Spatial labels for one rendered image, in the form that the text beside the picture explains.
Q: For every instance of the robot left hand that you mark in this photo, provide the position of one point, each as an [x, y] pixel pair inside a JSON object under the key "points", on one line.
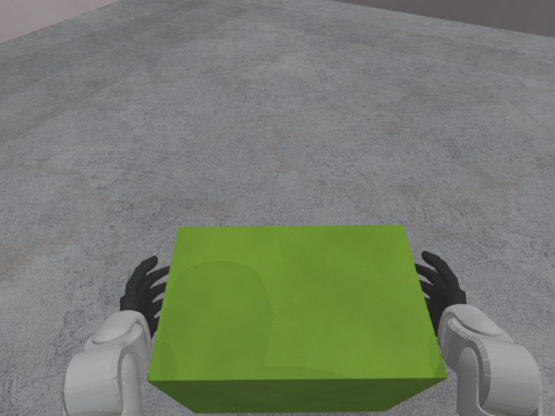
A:
{"points": [[138, 295]]}

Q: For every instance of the robot right hand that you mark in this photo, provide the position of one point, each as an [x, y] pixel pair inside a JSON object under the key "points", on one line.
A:
{"points": [[445, 290]]}

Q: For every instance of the robot left forearm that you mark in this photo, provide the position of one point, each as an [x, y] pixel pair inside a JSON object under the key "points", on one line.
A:
{"points": [[104, 379]]}

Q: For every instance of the carton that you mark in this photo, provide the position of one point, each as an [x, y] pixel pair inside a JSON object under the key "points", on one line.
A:
{"points": [[294, 319]]}

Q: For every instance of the robot right forearm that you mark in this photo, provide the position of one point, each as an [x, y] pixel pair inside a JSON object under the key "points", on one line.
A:
{"points": [[496, 377]]}

